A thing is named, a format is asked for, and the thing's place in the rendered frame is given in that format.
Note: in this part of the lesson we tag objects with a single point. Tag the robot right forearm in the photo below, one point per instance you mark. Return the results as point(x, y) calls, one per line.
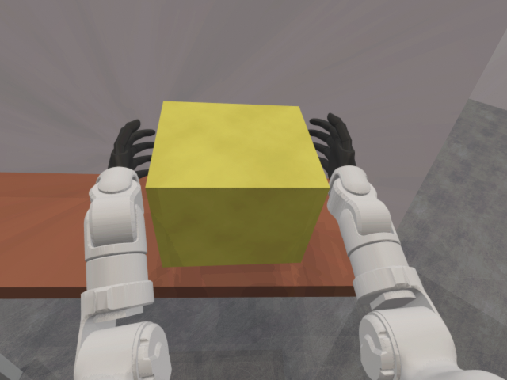
point(383, 278)

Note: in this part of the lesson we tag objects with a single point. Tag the table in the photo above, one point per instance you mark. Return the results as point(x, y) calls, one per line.
point(42, 252)

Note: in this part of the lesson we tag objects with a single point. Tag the right robot upper arm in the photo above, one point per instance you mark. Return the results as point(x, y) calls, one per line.
point(410, 344)

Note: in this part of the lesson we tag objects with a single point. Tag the left robot upper arm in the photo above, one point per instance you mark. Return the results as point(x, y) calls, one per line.
point(137, 351)

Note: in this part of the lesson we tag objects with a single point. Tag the robot left forearm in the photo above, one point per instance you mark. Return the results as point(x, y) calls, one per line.
point(117, 282)

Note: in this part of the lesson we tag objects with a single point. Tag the carton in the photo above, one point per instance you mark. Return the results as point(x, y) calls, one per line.
point(233, 184)

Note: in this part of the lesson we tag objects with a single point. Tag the right robot hand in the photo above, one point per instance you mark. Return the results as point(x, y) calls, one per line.
point(339, 151)

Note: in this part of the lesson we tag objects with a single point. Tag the left robot hand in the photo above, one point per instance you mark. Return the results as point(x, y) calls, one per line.
point(124, 150)

